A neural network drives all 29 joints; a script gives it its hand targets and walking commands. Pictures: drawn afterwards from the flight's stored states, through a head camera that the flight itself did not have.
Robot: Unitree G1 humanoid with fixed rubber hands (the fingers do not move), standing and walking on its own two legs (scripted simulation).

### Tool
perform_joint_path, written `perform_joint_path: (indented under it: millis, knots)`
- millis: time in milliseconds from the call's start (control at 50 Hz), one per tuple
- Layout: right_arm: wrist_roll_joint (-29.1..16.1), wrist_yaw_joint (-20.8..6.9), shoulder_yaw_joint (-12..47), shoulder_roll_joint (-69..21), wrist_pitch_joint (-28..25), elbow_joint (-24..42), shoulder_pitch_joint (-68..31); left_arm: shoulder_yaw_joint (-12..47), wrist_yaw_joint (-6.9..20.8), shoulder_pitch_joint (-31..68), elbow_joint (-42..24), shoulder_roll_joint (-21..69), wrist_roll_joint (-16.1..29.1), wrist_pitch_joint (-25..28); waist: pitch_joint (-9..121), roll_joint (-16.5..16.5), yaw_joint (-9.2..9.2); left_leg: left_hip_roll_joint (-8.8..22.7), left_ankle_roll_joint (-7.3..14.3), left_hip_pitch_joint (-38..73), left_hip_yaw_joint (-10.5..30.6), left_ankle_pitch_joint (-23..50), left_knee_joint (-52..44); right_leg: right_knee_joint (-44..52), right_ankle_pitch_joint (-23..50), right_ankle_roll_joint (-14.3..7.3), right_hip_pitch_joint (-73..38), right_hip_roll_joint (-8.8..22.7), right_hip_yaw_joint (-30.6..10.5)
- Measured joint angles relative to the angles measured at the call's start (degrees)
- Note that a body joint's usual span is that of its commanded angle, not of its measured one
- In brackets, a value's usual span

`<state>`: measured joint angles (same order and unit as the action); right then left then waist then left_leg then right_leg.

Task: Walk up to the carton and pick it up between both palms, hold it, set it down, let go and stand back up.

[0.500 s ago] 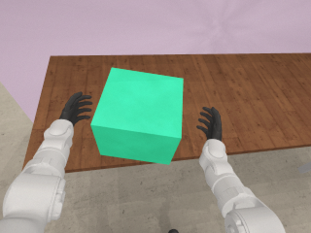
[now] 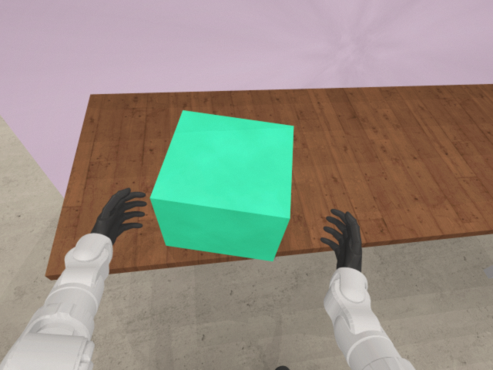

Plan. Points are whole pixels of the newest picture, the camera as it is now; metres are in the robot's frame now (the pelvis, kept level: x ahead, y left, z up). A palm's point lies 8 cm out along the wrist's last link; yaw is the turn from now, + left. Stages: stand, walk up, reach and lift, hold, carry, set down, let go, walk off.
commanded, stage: set down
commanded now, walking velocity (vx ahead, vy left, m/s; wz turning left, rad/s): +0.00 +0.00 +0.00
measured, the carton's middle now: (228, 186) +0.46 +0.00 -0.04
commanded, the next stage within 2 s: let go in 1.62 s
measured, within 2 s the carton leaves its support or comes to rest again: neither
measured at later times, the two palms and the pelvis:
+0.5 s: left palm (93, 265) +0.31 +0.24 -0.04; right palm (348, 285) +0.23 -0.17 -0.02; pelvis +0.01 +0.00 +0.00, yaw +0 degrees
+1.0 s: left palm (90, 291) +0.27 +0.24 -0.05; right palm (341, 288) +0.23 -0.16 -0.03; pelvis +0.02 +0.00 +0.00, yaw +0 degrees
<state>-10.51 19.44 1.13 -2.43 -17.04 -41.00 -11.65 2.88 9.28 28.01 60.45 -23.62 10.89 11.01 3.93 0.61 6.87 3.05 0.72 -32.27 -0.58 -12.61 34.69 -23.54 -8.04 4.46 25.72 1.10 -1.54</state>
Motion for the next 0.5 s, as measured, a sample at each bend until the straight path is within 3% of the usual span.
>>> perform_joint_path:
  millis: [300, 500]
  knots:
    - [0.0, 0.0, 1.19, 0.0, -0.73, 3.37, 5.82, 0.0, 1.09, -7.13, -4.91, -1.46, 0.85, 2.37, -1.16, 0.91, -1.1, 0.0, 0.02, 2.73, -0.05, -0.58, 0.0, -0.16, -0.7, -0.41, -2.63, 0.0, 0.0]
    - [0.01, 0.0, 2.98, 0.0, -4.52, 6.66, 12.44, -0.06, 1.79, -14.37, -12.48, -1.01, 0.88, 2.85, -3.45, 1.31, -2.48, 0.0, 0.02, 5.38, -0.25, -1.42, 0.0, -0.16, -1.47, -0.48, -5.19, 0.04, -0.15]
